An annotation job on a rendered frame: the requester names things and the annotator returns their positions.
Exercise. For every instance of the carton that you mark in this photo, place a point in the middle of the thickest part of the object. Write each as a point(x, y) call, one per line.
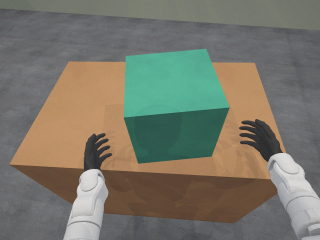
point(174, 105)

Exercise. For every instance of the robot right hand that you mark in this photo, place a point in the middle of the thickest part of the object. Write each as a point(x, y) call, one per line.
point(265, 139)

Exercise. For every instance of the pedestal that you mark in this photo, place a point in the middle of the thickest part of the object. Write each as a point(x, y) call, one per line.
point(88, 99)

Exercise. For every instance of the left robot forearm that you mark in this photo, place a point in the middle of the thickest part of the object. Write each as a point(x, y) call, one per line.
point(85, 220)

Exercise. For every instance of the right robot forearm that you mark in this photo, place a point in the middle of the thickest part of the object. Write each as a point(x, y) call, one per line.
point(296, 194)

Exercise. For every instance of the robot left hand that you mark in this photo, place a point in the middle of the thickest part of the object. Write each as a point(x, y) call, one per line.
point(92, 159)

